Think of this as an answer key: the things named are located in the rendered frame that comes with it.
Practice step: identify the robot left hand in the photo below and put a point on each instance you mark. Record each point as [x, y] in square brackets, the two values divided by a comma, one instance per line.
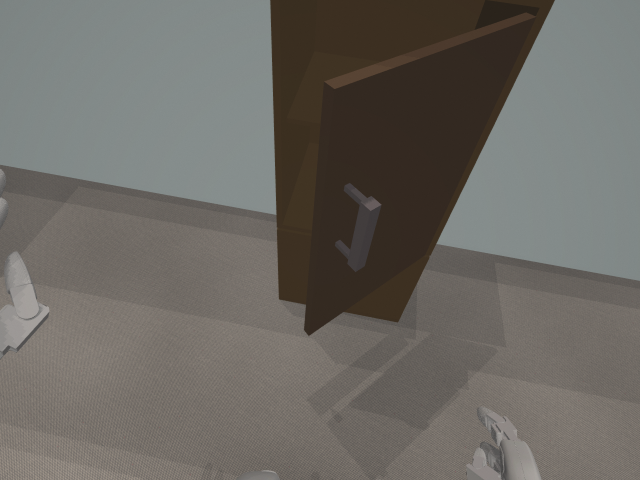
[19, 323]

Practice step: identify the robot right hand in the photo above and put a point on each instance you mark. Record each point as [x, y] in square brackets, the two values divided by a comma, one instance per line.
[514, 459]

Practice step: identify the handle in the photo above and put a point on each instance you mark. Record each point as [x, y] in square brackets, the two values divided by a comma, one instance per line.
[367, 217]

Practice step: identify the cupboard door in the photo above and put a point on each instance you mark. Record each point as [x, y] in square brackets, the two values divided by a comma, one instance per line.
[402, 131]

